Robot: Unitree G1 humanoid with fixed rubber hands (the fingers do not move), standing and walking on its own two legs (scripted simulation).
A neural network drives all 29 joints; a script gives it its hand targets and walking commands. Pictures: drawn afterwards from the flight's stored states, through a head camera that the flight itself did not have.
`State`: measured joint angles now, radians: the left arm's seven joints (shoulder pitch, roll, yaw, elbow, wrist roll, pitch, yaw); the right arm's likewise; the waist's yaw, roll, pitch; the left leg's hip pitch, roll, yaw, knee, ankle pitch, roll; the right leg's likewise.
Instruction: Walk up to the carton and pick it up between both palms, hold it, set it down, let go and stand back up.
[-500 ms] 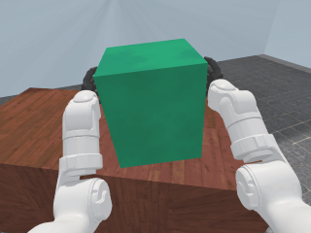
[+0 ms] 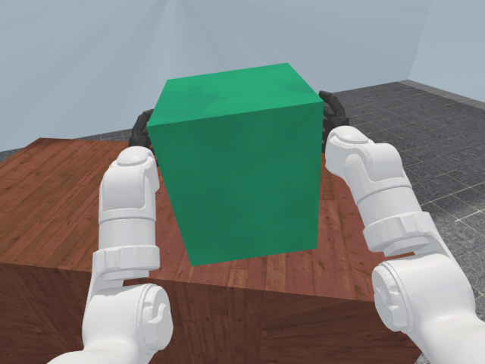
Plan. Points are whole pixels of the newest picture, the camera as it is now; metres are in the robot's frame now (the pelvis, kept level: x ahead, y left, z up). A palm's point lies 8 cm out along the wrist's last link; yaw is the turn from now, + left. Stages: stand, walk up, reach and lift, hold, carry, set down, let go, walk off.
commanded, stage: hold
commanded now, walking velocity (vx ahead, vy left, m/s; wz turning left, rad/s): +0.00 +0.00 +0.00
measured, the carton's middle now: (240, 162) +0.38 +0.00 +0.22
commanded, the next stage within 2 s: none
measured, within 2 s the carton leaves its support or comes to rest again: neither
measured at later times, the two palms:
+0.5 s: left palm (128, 156) +0.36 +0.17 +0.26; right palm (324, 143) +0.36 -0.13 +0.26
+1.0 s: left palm (133, 153) +0.34 +0.16 +0.27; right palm (337, 135) +0.34 -0.14 +0.28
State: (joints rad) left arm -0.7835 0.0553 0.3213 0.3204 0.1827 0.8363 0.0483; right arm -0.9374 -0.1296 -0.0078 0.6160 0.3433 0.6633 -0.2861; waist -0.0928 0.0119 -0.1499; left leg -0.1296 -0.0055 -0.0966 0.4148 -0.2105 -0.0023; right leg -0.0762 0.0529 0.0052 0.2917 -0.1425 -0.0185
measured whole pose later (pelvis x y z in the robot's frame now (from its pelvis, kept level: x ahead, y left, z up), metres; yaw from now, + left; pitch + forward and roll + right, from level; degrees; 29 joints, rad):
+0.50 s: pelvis +0.02 +0.01 +0.00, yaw +1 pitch -7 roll -2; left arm -0.69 0.02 0.31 0.07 0.24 0.95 0.02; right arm -0.81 -0.13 0.03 0.43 0.39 0.69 -0.30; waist -0.11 0.00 -0.12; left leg -0.06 -0.01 -0.10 0.43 -0.25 0.01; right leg 0.01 0.05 0.00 0.27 -0.17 -0.01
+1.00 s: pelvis -0.02 -0.01 +0.00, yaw +0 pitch -7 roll -1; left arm -0.87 0.06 0.40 0.40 0.27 0.82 -0.02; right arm -1.00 -0.08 -0.08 0.70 0.24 0.65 -0.25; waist -0.08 -0.01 -0.12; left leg -0.10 0.00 -0.09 0.39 -0.17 -0.01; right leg -0.07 0.05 0.00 0.30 -0.12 -0.03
